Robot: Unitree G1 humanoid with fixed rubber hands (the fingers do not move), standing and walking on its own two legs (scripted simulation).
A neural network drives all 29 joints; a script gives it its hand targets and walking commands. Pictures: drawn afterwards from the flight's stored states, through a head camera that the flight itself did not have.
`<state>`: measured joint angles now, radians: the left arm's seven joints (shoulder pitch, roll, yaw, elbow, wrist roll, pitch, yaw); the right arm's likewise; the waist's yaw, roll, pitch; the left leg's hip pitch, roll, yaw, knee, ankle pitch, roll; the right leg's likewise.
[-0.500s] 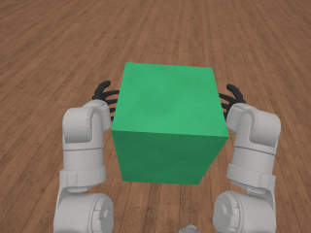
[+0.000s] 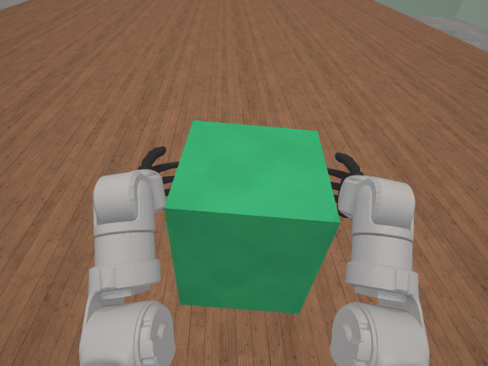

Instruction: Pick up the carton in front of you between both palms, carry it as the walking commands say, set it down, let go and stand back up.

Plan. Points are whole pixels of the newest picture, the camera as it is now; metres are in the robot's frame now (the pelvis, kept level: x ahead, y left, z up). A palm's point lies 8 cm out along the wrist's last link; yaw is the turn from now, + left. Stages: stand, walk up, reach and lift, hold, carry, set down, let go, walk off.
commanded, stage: carry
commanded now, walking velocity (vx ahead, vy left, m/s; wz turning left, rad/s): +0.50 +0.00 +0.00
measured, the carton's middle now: (247, 219) +0.36 -0.01 +0.10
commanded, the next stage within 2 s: none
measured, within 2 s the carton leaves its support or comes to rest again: neither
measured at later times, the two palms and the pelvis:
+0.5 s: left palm (191, 147) +0.56 +0.11 +0.11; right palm (324, 154) +0.57 -0.19 +0.10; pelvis +0.28 -0.04 +0.02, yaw +2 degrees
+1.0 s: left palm (184, 96) +0.82 +0.16 +0.11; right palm (289, 103) +0.81 -0.14 +0.12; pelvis +0.58 +0.02 +0.02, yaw -1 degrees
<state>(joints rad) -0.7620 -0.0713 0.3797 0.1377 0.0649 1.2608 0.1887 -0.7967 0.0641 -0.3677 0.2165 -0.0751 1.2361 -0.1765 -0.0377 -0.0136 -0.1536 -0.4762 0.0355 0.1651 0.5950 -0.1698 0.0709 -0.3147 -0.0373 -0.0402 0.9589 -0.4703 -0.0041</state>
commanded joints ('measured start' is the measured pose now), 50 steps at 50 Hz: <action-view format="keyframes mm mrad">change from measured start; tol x32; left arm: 1 -618 -834 -495 37 -149 -22 -20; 33 346 -872 -898 -661 -274 -90 -160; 50 357 -870 -929 -655 -244 -72 -158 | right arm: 1 -632 849 489 -55 227 -13 38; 33 338 891 925 -759 275 -61 128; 50 322 861 939 -767 322 -46 173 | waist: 1 -6 116 -325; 15 12 196 -273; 20 67 -340 -393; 38 41 -97 -72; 41 13 358 -203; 50 31 114 -138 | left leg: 1 631 350 -597 -268 97 160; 17 524 147 -4 -84 443 -22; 22 -324 32 -135 540 -350 -72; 38 234 -22 106 -151 51 -65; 41 710 399 -649 -374 -246 120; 50 365 281 -213 -513 -192 60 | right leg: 1 -461 1 50 310 5 -19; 17 154 22 -171 -637 428 -7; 20 744 -383 467 -637 510 -230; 36 329 -209 -70 -734 553 -61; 43 -372 -43 24 303 4 -5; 50 -290 -99 -27 -63 276 9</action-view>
